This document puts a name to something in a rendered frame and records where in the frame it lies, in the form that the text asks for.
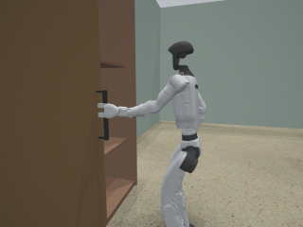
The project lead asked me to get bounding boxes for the robot torso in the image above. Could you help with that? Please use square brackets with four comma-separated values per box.
[171, 72, 202, 159]

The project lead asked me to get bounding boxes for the right robot upper arm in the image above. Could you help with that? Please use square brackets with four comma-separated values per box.
[198, 91, 206, 116]

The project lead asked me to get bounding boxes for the wardrobe door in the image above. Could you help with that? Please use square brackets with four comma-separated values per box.
[0, 0, 108, 227]

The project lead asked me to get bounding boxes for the left robot upper arm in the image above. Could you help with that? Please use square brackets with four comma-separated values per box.
[148, 74, 190, 114]

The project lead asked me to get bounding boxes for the left robot hand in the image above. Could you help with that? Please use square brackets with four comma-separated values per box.
[98, 103, 118, 118]

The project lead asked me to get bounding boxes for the right robot forearm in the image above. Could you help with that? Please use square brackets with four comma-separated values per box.
[193, 114, 205, 132]

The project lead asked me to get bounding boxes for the left robot thigh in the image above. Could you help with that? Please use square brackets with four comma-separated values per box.
[160, 148, 199, 214]

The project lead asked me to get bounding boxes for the handle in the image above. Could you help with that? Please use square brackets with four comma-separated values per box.
[96, 90, 109, 141]

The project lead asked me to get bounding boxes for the left robot forearm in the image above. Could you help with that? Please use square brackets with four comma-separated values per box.
[116, 100, 155, 118]

